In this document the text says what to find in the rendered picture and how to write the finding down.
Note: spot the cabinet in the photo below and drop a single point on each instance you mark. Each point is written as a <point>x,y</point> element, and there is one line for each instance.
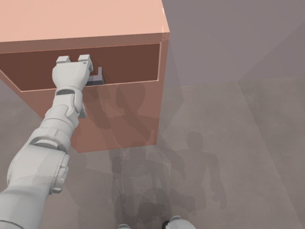
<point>118,115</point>

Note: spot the drawer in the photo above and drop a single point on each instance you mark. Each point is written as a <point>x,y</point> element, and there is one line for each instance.
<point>123,63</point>

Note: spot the left robot forearm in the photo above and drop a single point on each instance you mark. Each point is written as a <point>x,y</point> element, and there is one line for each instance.
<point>58,125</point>

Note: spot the robot left upper arm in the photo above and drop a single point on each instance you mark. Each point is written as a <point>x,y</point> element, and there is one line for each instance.
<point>38,173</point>

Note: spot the robot right shin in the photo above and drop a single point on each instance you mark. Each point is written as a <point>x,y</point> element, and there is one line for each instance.
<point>175,218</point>

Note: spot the right robot thigh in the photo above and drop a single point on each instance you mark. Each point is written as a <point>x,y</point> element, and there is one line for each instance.
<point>179,224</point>

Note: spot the left robot hand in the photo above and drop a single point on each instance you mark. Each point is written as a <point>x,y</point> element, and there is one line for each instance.
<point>74,74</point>

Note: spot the handle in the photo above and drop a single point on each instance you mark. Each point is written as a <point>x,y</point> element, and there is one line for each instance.
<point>95,79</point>

